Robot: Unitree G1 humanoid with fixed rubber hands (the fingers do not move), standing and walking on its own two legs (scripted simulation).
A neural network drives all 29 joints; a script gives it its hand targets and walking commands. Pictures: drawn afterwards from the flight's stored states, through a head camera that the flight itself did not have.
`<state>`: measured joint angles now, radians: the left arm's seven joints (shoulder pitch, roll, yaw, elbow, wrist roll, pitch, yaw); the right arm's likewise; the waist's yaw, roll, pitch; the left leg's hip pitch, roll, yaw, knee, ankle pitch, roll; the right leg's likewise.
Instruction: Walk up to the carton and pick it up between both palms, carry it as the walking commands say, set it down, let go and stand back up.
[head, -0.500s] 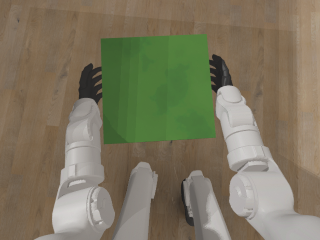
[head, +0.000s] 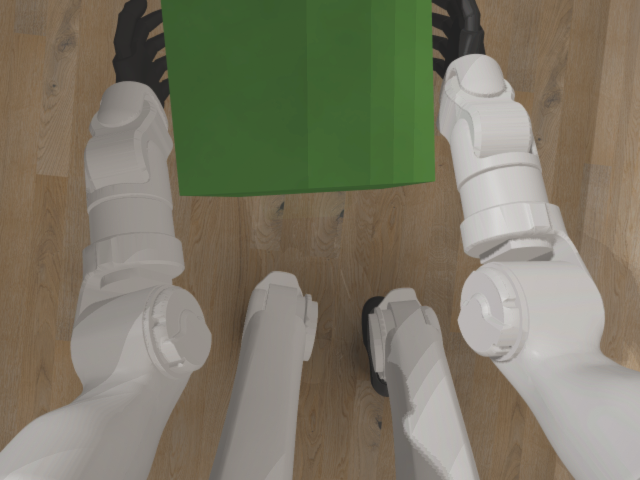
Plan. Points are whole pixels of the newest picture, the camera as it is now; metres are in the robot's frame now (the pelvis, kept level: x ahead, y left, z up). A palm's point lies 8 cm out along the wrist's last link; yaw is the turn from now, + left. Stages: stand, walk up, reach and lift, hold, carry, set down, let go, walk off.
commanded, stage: set down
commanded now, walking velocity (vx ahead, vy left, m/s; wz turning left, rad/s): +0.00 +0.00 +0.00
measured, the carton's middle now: (304, 97) +0.52 +0.10 -0.18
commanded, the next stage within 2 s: none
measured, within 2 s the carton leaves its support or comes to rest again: rests again in 1.62 s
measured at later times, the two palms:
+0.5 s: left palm (175, 87) +0.52 +0.26 -0.19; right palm (434, 68) +0.58 -0.06 -0.18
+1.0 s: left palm (183, 86) +0.54 +0.27 -0.24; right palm (415, 80) +0.59 -0.05 -0.25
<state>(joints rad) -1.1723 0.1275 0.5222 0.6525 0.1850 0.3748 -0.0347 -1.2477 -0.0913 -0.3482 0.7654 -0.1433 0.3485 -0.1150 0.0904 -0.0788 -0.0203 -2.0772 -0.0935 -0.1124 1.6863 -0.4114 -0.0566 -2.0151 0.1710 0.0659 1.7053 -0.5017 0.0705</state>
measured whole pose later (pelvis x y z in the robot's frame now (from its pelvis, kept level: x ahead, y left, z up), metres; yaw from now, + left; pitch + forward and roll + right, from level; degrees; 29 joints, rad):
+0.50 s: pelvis +0.01 +0.00 -0.05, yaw +0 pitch +47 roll -4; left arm -1.31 0.17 0.45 0.72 0.14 0.36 0.04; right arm -1.38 -0.19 -0.32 0.86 -0.09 0.31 -0.10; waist 0.10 -0.07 0.10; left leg -2.22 -0.11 -0.10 1.90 -0.49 -0.05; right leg -2.15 0.18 0.06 1.92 -0.59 0.08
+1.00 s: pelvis +0.01 +0.00 -0.09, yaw -1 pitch +43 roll -1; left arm -1.42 0.28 0.46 0.80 0.07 0.33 -0.02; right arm -1.52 -0.23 -0.17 0.93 0.01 0.29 -0.18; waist 0.13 -0.05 0.27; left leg -2.26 -0.05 -0.05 2.04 -0.54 -0.04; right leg -2.21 0.20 0.06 2.07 -0.63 0.08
